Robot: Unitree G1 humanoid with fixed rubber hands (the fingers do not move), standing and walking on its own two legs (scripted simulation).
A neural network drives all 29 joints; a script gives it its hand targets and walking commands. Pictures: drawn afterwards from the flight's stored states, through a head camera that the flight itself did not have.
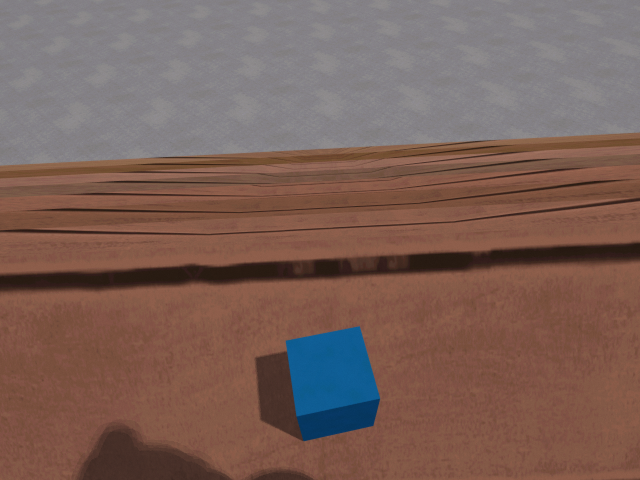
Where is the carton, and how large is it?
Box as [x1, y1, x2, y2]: [286, 326, 379, 440]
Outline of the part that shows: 359,326 286,341 296,416 303,440 370,426 373,424 379,401 379,396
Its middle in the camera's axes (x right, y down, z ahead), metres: +0.03 +0.43 +1.11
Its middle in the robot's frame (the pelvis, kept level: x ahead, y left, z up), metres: +0.45 +0.04 -0.65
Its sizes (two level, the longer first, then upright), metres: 0.210 0.200 0.250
